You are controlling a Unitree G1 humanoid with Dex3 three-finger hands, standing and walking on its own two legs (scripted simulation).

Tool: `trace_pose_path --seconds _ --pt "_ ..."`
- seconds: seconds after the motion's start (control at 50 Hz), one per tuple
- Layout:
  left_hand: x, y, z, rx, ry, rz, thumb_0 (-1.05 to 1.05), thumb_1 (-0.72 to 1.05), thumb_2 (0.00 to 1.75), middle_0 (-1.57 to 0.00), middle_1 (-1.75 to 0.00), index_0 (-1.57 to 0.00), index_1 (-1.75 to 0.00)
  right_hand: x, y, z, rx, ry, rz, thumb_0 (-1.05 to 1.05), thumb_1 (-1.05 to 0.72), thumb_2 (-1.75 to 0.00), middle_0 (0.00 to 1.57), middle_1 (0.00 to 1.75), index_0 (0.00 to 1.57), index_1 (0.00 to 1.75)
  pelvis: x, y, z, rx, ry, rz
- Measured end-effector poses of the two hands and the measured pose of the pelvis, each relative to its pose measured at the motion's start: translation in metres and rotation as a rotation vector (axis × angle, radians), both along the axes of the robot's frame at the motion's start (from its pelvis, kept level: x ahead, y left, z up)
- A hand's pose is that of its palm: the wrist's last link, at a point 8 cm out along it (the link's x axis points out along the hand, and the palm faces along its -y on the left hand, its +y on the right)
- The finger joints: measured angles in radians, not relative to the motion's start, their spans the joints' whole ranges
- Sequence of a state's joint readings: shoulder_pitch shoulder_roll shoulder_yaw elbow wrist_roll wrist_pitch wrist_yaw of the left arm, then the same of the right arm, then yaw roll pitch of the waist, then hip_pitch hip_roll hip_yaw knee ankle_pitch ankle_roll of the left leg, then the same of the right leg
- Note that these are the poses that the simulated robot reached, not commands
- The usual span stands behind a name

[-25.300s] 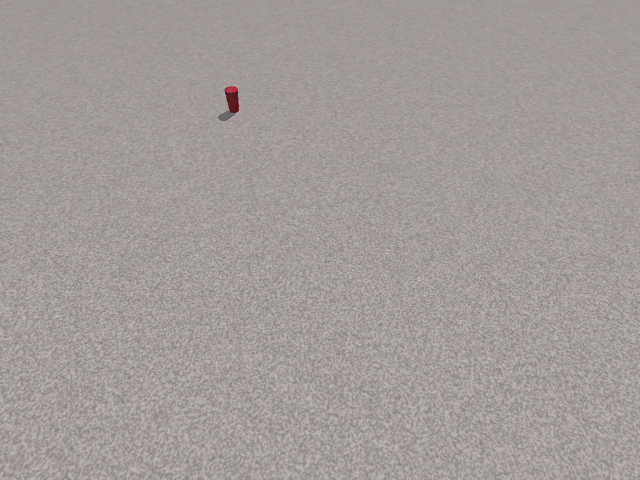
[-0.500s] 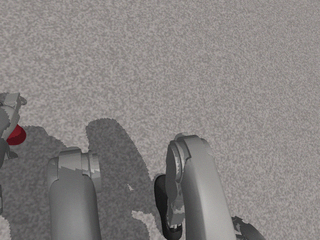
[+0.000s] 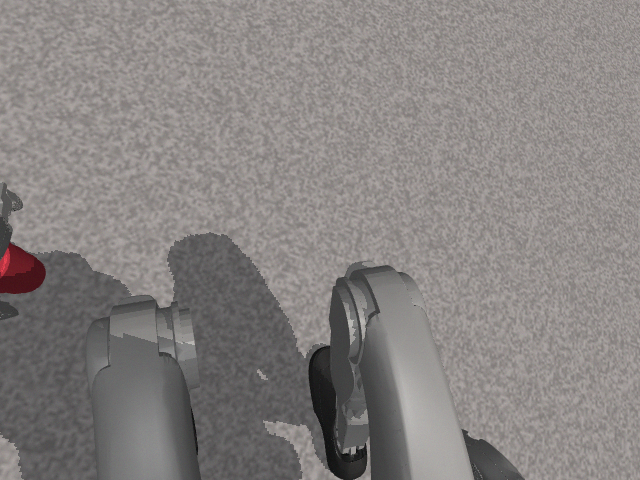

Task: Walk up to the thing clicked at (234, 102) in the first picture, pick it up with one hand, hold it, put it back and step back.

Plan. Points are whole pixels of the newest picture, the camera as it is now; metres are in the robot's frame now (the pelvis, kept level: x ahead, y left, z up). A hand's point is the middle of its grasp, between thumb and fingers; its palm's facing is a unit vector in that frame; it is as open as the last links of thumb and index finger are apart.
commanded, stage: rest palm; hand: left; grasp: from above
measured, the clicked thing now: (2, 268) +0.39 +0.33 -0.23
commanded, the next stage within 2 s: close in 0.06 s
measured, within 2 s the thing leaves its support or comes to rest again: leaves its support in 1.94 s
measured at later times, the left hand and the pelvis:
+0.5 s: hand out of the picture +0.38 +0.33 -0.19, palm faces -0.41 -0.13 -0.90, open 12.7 cm; pelvis +0.00 +0.00 +0.00, yaw -1 degrees
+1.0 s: hand out of the picture +0.38 +0.33 -0.19, palm faces -0.43 -0.12 -0.90, open 11.2 cm; pelvis +0.00 +0.00 +0.00, yaw -1 degrees
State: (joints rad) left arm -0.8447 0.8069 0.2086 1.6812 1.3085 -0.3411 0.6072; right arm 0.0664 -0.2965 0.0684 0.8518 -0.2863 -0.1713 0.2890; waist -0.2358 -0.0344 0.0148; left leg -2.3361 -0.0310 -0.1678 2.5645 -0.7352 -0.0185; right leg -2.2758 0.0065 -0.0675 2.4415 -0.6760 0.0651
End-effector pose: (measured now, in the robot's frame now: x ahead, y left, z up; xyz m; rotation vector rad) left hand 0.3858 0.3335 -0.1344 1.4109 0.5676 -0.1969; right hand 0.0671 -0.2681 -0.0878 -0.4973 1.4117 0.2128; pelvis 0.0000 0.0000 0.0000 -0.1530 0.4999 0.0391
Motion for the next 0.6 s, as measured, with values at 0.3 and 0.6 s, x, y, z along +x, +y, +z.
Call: trace_pose_path --seconds 0.3,0.6 --pt "-0.007 -0.01 0.0 0.013 -0.051 -0.085 0.0 -0.37 0.94 -0.19 -0.95 -0.2 -0.95 -0.008 0.0 0.006 -0.022 -0.002 0.021 0.0 -0.9 -0.89 0.21 0.3 0.2 0.29 -0.003 0.001 -0.002 -0.006 -0.02 -0.011" --pt "-0.005 0.001 0.002 0.022 -0.022 0.001 -0.01 -0.24 0.77 -0.3 -0.86 -0.32 -0.85 0.003 -0.008 0.017 -0.037 -0.044 0.038 0.0 -0.9 -0.89 0.2 0.3 0.2 0.29 -0.002 0.002 0.002 -0.012 -0.002 -0.004"
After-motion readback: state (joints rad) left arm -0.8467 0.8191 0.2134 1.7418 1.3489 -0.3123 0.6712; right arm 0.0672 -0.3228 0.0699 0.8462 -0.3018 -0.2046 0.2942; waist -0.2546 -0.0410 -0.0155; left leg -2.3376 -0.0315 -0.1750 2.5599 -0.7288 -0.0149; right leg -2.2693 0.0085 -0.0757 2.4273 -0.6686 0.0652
